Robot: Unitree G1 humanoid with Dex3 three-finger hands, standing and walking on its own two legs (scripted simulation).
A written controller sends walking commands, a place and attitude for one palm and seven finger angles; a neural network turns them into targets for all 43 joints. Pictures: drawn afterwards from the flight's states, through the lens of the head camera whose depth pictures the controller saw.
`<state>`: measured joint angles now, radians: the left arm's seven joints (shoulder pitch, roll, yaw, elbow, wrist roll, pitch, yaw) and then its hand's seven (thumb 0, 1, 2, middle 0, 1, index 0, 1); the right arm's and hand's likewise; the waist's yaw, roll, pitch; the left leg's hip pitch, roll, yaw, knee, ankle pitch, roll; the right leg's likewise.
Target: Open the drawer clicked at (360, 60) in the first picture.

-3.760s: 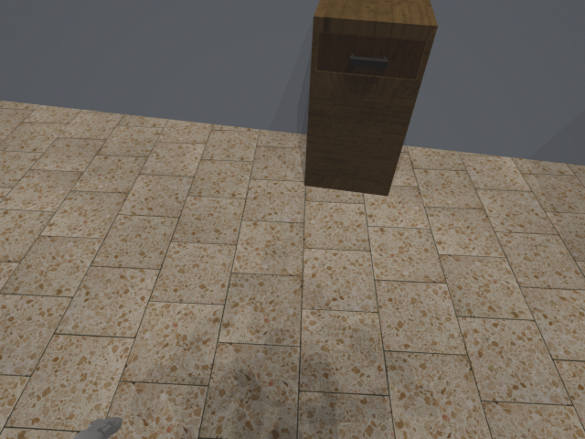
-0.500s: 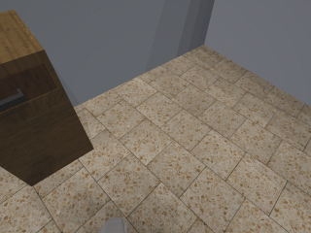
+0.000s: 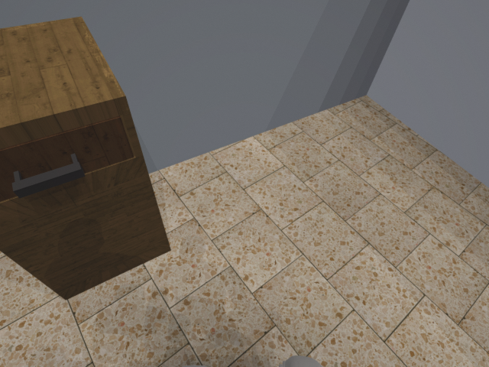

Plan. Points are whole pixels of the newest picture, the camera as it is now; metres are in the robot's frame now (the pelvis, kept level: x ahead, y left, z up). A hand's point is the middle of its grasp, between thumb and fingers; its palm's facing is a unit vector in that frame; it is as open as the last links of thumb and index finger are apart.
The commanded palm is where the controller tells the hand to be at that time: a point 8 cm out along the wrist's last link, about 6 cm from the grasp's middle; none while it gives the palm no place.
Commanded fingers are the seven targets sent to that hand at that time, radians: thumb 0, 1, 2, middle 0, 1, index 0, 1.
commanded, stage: turn to face it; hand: left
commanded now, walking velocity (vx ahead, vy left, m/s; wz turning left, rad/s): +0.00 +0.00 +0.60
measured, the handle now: (48, 172) +0.50 +0.48 -0.08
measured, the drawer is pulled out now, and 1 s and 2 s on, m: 0.00 0.00 0.00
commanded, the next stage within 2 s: take the last steps up to it in 0.76 s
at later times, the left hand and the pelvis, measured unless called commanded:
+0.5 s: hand out of the picture +0.02 +0.14 -0.13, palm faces +0.33 -0.89 -0.31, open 7.4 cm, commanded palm none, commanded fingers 0.00 0.90 0.90 -0.20 -0.30 -0.20 -0.30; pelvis -0.01 -0.08 +0.01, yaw +19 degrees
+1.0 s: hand out of the picture -0.16 +0.12 -0.18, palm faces +0.58 -0.79 -0.21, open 7.4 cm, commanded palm none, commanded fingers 0.00 0.90 0.90 -0.20 -0.30 -0.20 -0.30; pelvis -0.04 -0.05 +0.00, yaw +31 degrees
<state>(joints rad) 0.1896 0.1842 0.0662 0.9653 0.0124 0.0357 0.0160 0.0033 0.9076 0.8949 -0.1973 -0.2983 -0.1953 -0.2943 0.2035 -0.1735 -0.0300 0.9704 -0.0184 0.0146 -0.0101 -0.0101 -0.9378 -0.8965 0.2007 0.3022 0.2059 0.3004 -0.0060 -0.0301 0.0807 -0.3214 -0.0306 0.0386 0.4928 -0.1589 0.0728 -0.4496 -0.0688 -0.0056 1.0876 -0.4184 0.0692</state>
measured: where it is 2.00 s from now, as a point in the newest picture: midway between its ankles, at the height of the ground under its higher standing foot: outside the picture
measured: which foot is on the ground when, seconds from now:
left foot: down 0.00-0.30, up 0.32-0.80, down 0.82-1.00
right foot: up 0.00-0.28, down 0.30-0.84, up 0.86-1.00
